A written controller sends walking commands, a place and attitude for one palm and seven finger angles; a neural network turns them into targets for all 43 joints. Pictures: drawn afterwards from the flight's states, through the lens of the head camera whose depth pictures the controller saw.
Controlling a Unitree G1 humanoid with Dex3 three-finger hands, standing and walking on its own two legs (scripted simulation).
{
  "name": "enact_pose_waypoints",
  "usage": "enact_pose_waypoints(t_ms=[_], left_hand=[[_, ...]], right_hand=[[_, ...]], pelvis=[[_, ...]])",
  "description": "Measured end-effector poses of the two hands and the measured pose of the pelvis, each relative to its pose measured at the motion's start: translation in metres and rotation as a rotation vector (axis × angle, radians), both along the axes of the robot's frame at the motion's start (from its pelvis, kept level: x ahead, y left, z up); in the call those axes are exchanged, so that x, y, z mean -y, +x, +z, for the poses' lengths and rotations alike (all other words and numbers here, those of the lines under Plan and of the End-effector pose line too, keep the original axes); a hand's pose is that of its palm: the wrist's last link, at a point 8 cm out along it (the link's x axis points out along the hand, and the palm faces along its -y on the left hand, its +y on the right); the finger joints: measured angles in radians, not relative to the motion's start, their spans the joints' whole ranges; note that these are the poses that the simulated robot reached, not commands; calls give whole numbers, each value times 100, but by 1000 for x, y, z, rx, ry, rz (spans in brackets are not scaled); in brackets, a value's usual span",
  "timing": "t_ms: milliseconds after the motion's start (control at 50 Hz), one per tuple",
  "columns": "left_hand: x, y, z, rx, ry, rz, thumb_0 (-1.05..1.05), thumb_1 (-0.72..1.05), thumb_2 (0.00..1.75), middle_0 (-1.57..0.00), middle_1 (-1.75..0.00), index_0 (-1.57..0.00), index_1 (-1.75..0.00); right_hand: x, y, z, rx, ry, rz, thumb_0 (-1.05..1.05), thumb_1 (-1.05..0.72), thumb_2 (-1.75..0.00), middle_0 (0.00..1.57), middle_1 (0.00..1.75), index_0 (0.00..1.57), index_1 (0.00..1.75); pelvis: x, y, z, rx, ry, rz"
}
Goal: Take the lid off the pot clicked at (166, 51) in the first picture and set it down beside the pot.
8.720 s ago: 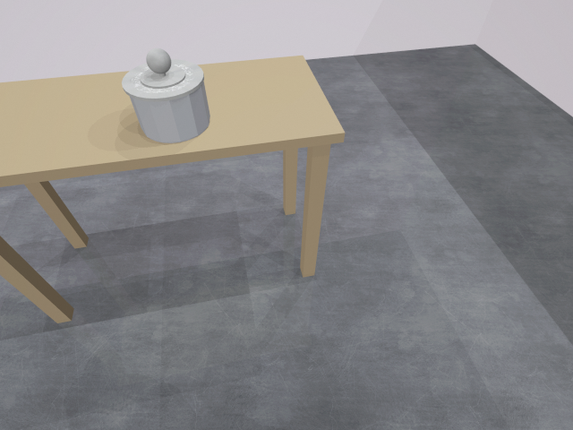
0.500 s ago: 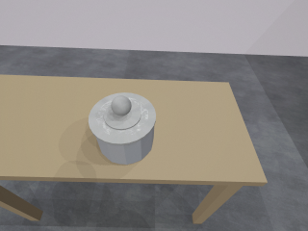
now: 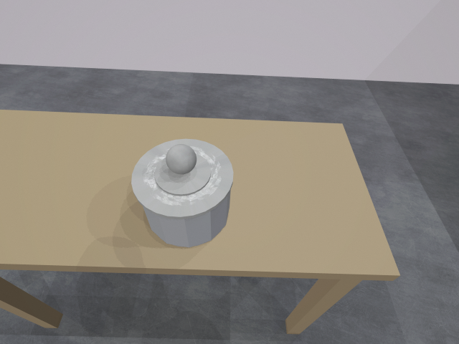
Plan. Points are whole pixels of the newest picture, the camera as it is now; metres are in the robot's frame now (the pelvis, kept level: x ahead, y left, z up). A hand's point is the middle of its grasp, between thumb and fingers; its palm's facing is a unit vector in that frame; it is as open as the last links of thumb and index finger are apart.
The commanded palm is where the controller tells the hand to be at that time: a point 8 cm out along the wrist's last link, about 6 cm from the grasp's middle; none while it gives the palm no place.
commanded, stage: look again from close up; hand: left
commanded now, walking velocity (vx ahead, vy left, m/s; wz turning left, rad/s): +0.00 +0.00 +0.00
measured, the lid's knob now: (181, 159) +0.39 +0.12 +0.11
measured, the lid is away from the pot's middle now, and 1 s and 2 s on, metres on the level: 0.00 0.00 0.00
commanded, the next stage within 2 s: shuffle to correct the standing spot in 0.12 s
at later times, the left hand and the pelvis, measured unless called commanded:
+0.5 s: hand out of the picture -0.03 +0.16 -0.18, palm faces +0.03 -0.99 -0.16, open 7.4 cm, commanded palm none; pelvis -0.01 +0.00 +0.00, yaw -1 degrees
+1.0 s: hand out of the picture -0.03 +0.14 -0.19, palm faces +0.03 -0.98 -0.17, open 7.3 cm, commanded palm none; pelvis -0.06 -0.03 -0.01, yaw +0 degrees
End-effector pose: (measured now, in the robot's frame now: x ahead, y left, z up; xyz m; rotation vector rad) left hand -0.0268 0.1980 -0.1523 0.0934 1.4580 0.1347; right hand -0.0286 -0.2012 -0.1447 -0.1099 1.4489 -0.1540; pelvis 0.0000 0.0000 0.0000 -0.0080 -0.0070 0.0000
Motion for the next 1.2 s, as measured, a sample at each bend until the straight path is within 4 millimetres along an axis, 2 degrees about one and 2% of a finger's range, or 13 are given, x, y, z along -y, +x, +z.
enact_pose_waypoints(t_ms=[280, 440, 660, 800, 880, 940, 1060, 1140, 1200], left_hand=[[-2, -4, -1, -13, -8, 5, 0, 91, 90, -20, -30, -20, -30], [-7, -6, -2, -17, 5, 7, 0, 91, 90, -20, -30, -20, -30], [-15, -14, -4, -4, 74, -28, 0, 91, 90, -20, -30, -20, -30], [-2, -21, -5, 37, 80, -48, 0, 91, 90, -20, -30, -20, -30], [8, -19, -9, 89, 59, -48, 0, 91, 90, -20, -30, -20, -30], [12, -16, -10, 125, 41, -42, 0, 91, 90, -20, -30, -20, -30], [6, -13, -6, 148, 26, -22, 1, 92, 90, -20, -30, -20, -30], [1, -19, -5, 123, 22, -13, 0, 91, 90, -20, -30, -20, -30], [-2, -28, -5, 86, 27, -18, 0, 91, 90, -20, -30, -20, -30]], right_hand=[[-6, -1, 1, -5, -3, -4, 1, -91, -90, 20, 30, 20, 30], [-2, -5, 1, -11, -21, -23, 2, -92, -90, 20, 30, 20, 30], [28, -5, -10, 41, -38, -44, 2, -93, -90, 20, 30, 20, 30], [55, 1, -12, 110, -44, -43, 2, -93, -90, 20, 30, 20, 30], [62, -3, -10, 135, -51, -26, 1, -92, -90, 20, 30, 20, 30], [61, -13, -6, 124, -51, -13, 1, -92, -90, 20, 30, 20, 30], [46, -45, 2, 44, -39, 1, 1, -92, -90, 20, 30, 20, 30], [28, -66, 4, -21, -15, -8, 1, -91, -90, 20, 30, 20, 30], [16, -72, 1, -58, 8, -12, 1, -91, -90, 20, 30, 20, 30]], pelvis=[[-4, 1, 0, -1, -1, -1], [-5, -8, -1, -2, 5, -7], [11, -33, -10, -1, 26, -36], [28, -52, -14, -8, 4, -17], [34, -61, -16, -2, -6, -2], [34, -63, -15, 5, -13, 3], [29, -60, -8, -12, -23, 5], [23, -56, -5, -22, -18, 6], [16, -52, -7, -20, -23, 6]])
